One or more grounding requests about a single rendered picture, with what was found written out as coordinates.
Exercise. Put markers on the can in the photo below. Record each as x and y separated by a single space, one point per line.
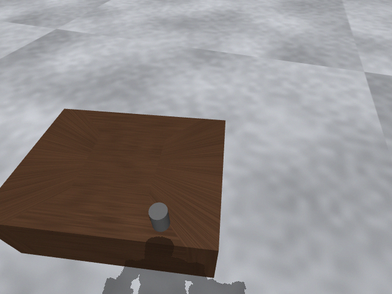
159 216

